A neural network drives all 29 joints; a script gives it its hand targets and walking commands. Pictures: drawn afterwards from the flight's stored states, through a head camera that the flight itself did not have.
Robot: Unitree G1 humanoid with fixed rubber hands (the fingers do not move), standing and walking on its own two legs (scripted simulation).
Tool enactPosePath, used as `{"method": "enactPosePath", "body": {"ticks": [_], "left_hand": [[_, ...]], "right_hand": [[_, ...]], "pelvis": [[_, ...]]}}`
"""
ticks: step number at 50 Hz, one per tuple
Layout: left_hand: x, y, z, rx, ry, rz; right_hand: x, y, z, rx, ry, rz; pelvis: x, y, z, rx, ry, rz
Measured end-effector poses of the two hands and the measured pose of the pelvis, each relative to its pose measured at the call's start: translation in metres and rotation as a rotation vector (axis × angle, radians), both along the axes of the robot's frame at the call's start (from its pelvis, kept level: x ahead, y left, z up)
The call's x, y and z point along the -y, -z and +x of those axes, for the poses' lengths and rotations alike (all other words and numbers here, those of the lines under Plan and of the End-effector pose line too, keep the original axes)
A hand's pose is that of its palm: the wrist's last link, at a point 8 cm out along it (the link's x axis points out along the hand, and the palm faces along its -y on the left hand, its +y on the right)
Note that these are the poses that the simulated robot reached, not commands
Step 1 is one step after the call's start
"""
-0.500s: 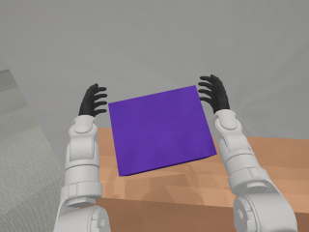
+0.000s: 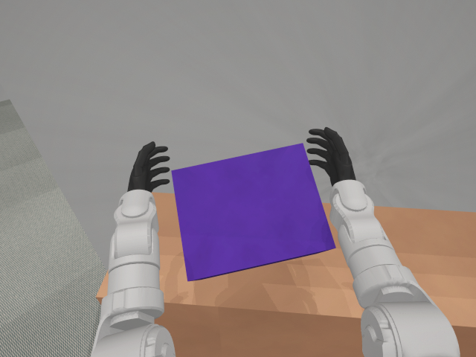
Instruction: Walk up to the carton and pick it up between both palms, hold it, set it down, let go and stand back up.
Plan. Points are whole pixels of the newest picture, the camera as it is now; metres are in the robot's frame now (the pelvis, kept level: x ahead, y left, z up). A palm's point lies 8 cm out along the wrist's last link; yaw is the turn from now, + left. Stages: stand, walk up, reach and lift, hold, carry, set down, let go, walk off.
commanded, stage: set down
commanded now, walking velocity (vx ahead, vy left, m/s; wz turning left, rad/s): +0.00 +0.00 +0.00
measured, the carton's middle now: (249, 215) +0.39 +0.01 +0.05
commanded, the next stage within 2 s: none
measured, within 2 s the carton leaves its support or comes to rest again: neither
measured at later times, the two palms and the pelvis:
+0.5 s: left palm (145, 198) +0.36 +0.20 +0.11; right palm (332, 184) +0.40 -0.14 +0.12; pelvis +0.00 +0.00 +0.00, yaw +0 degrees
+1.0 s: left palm (146, 206) +0.37 +0.20 +0.08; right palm (322, 194) +0.41 -0.13 +0.08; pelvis +0.01 +0.00 +0.00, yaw +0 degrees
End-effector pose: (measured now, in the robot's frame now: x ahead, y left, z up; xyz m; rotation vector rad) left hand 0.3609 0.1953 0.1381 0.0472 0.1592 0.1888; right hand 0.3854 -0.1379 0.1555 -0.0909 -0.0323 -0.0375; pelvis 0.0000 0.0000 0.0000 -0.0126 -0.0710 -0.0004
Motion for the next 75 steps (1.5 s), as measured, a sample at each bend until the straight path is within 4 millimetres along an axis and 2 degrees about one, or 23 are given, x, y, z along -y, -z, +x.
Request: {"method": "enactPosePath", "body": {"ticks": [8, 45, 63, 75], "left_hand": [[0.002, 0.013, 0.0, -0.017, -0.016, -0.015], [-0.004, 0.046, 0.009, -0.034, -0.121, -0.031], [-0.008, 0.077, 0.012, -0.053, -0.173, -0.012], [-0.009, 0.092, 0.011, -0.048, -0.196, -0.005]], "right_hand": [[0.001, 0.013, 0.003, -0.032, -0.011, -0.015], [-0.007, 0.063, 0.024, -0.145, -0.072, -0.054], [-0.013, 0.103, 0.031, -0.208, -0.097, -0.048], [-0.015, 0.118, 0.035, -0.228, -0.106, -0.036]], "pelvis": [[0.0, 0.0, 0.001, -0.002, 0.0, 0.0], [0.001, 0.0, 0.011, -0.082, 0.001, 0.001], [0.002, 0.001, 0.012, -0.173, 0.002, 0.003], [0.003, 0.002, 0.013, -0.241, 0.003, 0.005]]}}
